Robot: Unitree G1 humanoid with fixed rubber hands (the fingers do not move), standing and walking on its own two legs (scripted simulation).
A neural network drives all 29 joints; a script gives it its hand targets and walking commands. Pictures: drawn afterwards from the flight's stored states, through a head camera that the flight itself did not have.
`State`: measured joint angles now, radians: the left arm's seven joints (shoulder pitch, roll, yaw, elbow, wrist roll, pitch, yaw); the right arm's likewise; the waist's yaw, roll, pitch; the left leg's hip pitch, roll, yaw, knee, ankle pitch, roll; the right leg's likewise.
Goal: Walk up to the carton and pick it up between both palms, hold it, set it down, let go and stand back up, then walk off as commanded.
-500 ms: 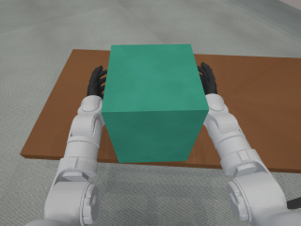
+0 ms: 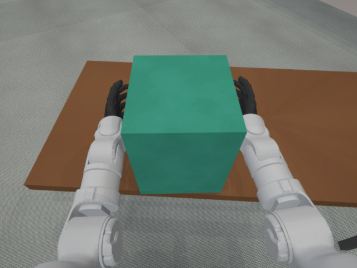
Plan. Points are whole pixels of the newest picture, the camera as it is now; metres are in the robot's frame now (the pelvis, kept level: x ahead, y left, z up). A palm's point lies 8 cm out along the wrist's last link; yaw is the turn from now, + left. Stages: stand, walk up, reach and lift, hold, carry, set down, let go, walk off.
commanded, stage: reach and lift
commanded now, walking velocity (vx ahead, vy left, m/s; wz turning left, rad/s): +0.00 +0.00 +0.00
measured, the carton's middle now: (180, 129) +0.40 +0.03 +0.08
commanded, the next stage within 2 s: none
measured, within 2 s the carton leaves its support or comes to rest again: leaves its support in 0.46 s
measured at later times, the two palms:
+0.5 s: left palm (111, 120) +0.38 +0.18 +0.12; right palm (247, 116) +0.40 -0.11 +0.13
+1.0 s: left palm (108, 113) +0.37 +0.18 +0.15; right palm (254, 113) +0.38 -0.12 +0.15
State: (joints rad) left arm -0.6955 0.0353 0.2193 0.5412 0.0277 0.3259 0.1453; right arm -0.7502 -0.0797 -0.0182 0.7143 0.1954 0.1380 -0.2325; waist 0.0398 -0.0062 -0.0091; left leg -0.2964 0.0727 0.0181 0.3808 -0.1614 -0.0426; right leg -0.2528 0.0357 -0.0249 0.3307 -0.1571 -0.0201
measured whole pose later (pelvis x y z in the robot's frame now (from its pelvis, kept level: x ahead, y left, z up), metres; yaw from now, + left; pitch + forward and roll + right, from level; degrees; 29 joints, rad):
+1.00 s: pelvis -0.01 +0.00 +0.00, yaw +1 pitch -3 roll -1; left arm -0.73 -0.06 0.32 0.63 0.31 0.21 0.07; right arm -0.74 -0.01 -0.28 0.95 -0.06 -0.15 -0.12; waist 0.03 -0.08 -0.01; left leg -0.13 0.05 0.00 0.32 -0.13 -0.03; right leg -0.08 0.01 -0.04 0.29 -0.14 -0.01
